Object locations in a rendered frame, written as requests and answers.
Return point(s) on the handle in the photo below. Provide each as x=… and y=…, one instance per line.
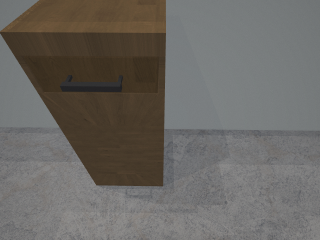
x=68, y=86

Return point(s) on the drawer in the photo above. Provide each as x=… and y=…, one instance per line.
x=140, y=73

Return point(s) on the cabinet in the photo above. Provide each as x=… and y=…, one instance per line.
x=118, y=136

